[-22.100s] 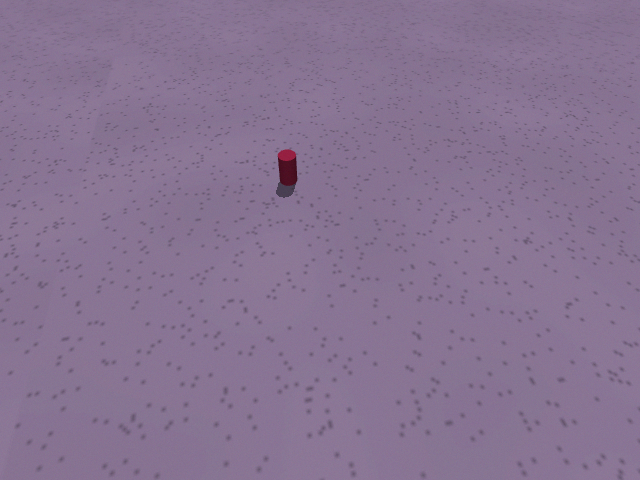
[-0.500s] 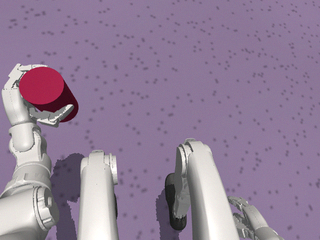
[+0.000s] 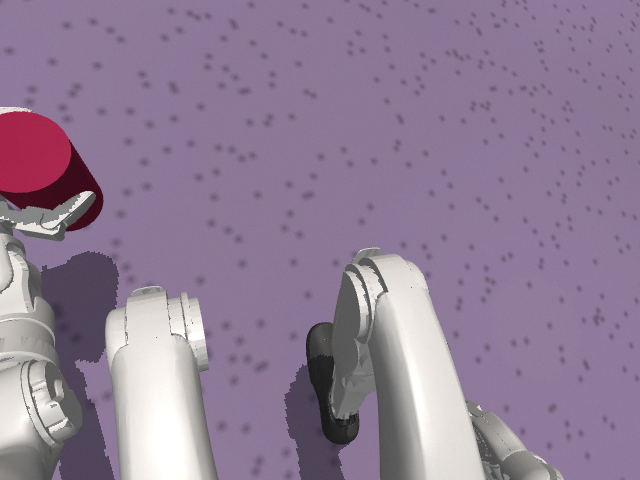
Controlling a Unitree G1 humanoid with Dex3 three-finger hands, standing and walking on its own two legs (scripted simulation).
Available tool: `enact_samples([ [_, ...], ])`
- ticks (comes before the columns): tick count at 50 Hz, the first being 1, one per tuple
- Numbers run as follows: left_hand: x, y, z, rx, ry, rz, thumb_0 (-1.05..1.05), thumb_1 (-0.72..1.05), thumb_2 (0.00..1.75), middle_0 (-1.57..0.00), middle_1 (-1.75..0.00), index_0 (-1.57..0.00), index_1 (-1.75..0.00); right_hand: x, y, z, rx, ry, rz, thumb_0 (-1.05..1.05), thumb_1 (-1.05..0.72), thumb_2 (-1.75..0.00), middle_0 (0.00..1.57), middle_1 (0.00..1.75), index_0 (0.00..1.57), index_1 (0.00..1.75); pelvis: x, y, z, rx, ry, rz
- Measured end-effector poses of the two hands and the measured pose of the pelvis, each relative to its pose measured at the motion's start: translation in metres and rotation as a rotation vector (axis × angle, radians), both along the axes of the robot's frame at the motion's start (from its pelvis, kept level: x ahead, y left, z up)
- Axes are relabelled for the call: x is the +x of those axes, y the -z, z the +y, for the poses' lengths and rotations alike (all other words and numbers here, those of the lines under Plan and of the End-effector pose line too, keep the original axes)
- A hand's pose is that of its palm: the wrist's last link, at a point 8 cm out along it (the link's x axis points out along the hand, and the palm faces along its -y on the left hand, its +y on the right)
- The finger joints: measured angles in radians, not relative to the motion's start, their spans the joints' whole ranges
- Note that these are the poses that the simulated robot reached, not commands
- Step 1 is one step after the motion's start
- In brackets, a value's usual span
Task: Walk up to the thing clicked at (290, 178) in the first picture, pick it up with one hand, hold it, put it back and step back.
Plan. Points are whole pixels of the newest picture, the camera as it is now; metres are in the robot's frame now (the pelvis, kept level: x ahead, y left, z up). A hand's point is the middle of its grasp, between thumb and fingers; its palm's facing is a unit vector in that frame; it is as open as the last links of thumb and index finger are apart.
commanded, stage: crouch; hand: left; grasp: from the side
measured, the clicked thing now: (48, 179) +0.46 +0.25 -0.11
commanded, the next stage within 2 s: lower in 0.36 s
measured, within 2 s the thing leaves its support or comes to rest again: rests again in 1.70 s
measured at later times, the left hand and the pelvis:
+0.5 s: hand (52, 184) +0.47 +0.25 -0.14, palm faces +0.28 -0.96 -0.02, open 11.2 cm; pelvis +0.00 +0.01 -0.02, yaw -2 degrees
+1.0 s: hand (70, 195) +0.48 +0.25 -0.19, palm faces +0.30 -0.96 -0.02, open 11.2 cm; pelvis -0.01 +0.01 -0.03, yaw -5 degrees
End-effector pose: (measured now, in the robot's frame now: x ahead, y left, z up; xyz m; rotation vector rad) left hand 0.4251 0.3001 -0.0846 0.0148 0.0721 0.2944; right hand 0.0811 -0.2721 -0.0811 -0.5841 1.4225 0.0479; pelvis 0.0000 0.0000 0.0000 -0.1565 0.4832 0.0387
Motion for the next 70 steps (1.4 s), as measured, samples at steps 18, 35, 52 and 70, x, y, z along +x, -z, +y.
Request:
enact_samples([
  [18,0.009,0.040,0.000,0.000,0.015,-0.001,-0.03,-0.52,1.06,-0.61,-0.95,-0.66,-0.98,0.007,0.004,0.002,-0.040,-0.087,0.051,0.00,-0.93,-0.91,0.20,0.30,0.20,0.30,0.002,0.016,0.004,-0.040,0.013,-0.039],
  [35,0.008,0.074,-0.007,-0.019,-0.009,0.026,-0.03,-0.52,1.06,-0.61,-0.95,-0.66,-0.98,0.004,0.002,0.003,-0.066,-0.159,0.078,0.00,-0.94,-0.91,0.20,0.30,0.20,0.30,-0.003,0.026,0.006,-0.066,0.032,-0.096],
  [52,0.015,0.108,-0.006,-0.014,-0.004,0.021,-0.03,-0.52,1.06,-0.61,-0.95,-0.66,-0.98,0.000,-0.009,0.007,-0.134,-0.257,0.134,0.00,-0.94,-0.91,0.20,0.30,0.20,0.30,-0.005,0.034,0.012,-0.113,0.052,-0.153],
  [70,0.016,0.129,-0.011,-0.018,-0.001,0.027,-0.03,-0.52,1.06,-0.61,-0.95,-0.66,-0.98,0.012,-0.017,0.017,-0.172,-0.345,0.137,0.00,-0.93,-0.90,0.20,0.30,0.20,0.30,-0.008,0.035,0.017,-0.152,0.068,-0.189],
])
